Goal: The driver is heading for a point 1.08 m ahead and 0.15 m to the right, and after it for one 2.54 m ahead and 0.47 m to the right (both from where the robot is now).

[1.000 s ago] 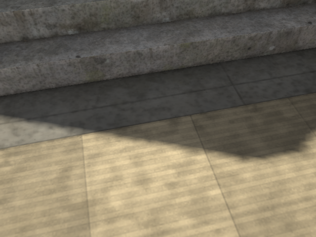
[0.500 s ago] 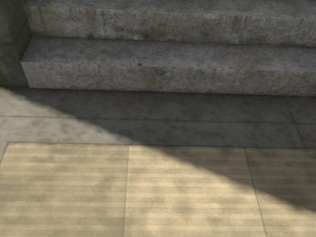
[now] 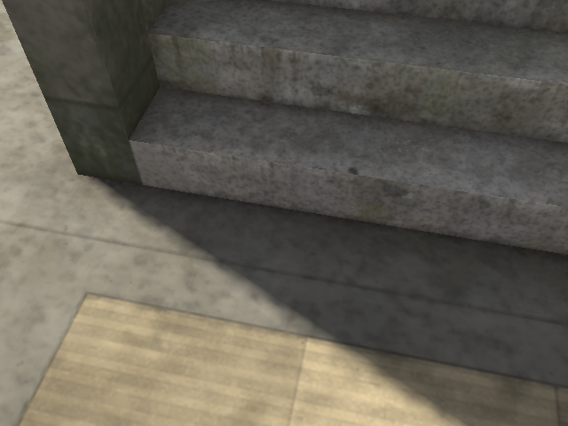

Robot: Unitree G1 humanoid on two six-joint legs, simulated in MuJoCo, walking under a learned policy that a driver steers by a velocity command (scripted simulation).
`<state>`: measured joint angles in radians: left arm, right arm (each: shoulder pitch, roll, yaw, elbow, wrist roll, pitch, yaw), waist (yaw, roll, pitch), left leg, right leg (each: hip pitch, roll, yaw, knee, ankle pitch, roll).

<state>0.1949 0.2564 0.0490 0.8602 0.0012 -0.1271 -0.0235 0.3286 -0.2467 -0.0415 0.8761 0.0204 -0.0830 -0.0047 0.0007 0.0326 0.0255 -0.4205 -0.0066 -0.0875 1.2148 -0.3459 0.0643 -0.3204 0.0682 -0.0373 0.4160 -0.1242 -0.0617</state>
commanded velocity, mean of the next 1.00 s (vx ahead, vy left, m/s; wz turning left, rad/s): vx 0.50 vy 0.00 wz -0.24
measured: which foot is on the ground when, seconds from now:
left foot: up 0.00-0.34, down 0.36-0.92, up 0.94-1.00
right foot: down 0.00-0.38, up 0.40-0.88, down 0.90-1.00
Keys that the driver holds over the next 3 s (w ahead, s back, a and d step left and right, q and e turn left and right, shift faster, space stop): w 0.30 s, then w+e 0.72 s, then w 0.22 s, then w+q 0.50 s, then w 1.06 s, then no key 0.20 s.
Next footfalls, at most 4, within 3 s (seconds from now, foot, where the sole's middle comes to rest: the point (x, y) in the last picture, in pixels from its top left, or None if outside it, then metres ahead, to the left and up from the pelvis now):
0.36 left None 0.37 0.16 -0.77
0.90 right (332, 374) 0.60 -0.08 -0.77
1.42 left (312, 273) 0.89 -0.04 -0.77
2.08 right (424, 158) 1.14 -0.35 -0.58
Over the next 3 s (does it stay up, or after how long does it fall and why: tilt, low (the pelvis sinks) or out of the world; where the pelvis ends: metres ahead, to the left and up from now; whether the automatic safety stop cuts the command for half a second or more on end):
stays up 1.48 -0.33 0.40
